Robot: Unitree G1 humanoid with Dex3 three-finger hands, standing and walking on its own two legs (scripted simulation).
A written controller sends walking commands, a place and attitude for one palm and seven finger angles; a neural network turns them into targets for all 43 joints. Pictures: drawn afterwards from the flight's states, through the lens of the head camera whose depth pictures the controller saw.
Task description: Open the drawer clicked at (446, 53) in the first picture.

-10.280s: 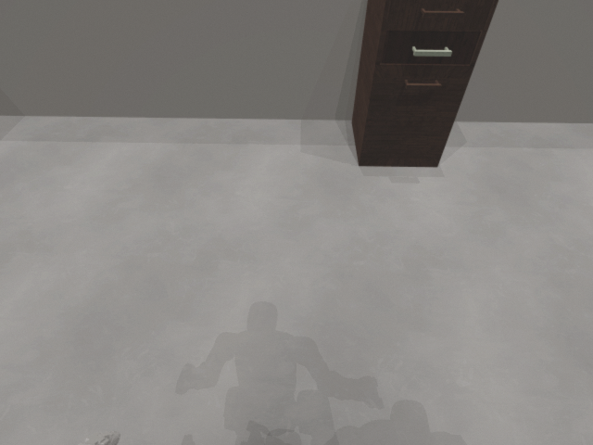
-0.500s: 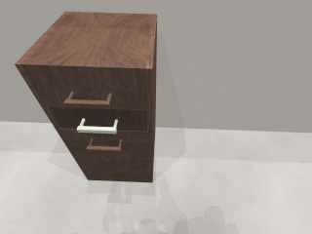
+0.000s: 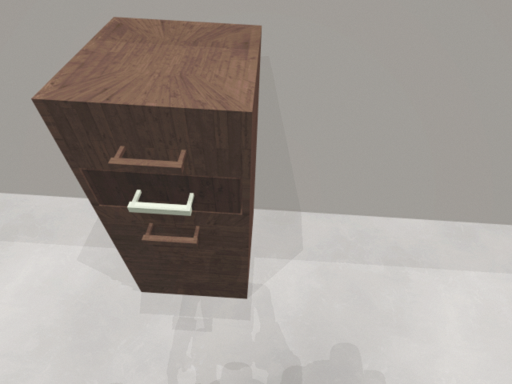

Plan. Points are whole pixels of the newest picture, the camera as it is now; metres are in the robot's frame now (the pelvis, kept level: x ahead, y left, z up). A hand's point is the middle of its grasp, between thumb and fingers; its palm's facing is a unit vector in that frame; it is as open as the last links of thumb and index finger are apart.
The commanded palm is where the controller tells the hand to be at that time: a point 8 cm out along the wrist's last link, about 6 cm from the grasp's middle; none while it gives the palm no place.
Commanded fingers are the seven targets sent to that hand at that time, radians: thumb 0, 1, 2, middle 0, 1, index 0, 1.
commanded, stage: look again from close up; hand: left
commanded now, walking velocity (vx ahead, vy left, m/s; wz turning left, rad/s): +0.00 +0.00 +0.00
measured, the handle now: (162, 202) +0.54 +0.27 -0.13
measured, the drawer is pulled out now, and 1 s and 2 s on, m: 0.00 0.00 0.00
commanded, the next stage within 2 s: raise the hand with hooked fingers in 0.36 s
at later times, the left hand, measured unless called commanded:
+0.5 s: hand out of the picture -0.02 +0.16 -0.18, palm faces +0.00 -0.98 -0.18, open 7.4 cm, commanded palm +0.09 +0.21 -0.06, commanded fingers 0.00 0.83 0.87 -0.20 -0.34 -0.20 -0.34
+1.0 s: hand (133, 383) +0.14 +0.19 -0.06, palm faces +0.00 -0.09 -1.00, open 9.3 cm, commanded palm +0.14 +0.21 +0.00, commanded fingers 0.00 0.25 0.62 -0.25 -0.72 -0.25 -0.72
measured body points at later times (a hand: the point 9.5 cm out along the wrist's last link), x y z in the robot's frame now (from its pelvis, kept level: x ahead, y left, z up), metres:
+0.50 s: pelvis -0.01 +0.00 +0.00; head +0.01 +0.01 +0.45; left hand -0.01 +0.21 -0.16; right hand -0.02 -0.21 -0.16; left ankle -0.06 +0.13 -0.74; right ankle -0.01 -0.15 -0.74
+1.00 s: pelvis -0.05 -0.03 -0.05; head -0.01 -0.05 +0.40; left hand +0.13 +0.20 -0.01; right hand +0.22 -0.24 -0.10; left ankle -0.06 +0.13 -0.74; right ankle -0.01 -0.15 -0.74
